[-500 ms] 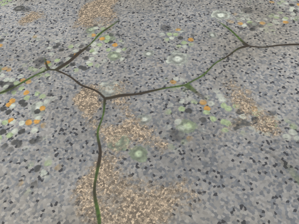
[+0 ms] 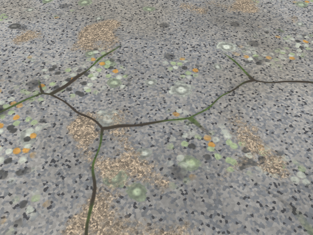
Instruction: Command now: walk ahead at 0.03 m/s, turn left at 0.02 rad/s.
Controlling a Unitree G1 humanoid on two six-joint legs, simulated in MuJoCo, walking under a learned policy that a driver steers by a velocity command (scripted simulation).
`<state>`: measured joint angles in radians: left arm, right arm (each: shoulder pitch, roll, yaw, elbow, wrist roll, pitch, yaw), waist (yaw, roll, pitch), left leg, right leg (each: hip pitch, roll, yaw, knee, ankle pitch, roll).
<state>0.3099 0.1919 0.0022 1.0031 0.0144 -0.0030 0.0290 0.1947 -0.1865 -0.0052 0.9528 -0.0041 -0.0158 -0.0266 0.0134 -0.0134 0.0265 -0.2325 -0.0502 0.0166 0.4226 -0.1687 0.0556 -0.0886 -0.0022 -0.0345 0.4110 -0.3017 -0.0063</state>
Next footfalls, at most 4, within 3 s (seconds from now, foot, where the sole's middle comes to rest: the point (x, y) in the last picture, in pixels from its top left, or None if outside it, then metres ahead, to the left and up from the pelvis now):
1.08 right None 0.43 -0.06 -0.78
1.64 left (176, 177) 0.80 -0.06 -0.78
2.16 right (232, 153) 0.95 -0.36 -0.78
2.66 left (201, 120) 1.17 -0.22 -0.78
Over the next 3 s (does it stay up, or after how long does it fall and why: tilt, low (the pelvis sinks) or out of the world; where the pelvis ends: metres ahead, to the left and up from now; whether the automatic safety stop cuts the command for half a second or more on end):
stays up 1.06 -0.28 0.00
